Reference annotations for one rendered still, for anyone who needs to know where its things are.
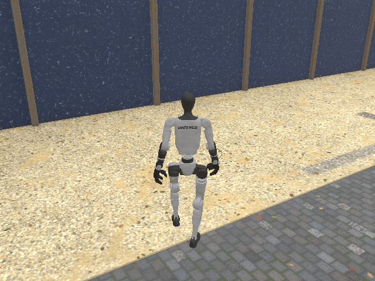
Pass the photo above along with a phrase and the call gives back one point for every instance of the robot right upper arm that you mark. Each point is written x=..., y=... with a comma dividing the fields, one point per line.
x=208, y=133

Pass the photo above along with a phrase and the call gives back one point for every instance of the robot left thigh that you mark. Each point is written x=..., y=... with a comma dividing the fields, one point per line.
x=173, y=172

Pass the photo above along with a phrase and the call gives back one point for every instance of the robot right forearm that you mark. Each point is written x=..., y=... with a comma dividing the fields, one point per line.
x=213, y=155

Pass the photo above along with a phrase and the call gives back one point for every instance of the robot left shin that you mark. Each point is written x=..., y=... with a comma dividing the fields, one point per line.
x=174, y=202

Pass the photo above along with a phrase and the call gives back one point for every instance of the robot left forearm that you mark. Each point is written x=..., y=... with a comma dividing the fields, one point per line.
x=160, y=158

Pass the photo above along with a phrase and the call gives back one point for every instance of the robot left upper arm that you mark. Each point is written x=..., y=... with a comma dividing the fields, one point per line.
x=170, y=122

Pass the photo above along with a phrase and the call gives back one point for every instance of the robot left hand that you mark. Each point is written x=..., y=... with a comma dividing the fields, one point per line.
x=157, y=176

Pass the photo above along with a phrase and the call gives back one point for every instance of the robot right hand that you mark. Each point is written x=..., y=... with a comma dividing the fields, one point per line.
x=211, y=166

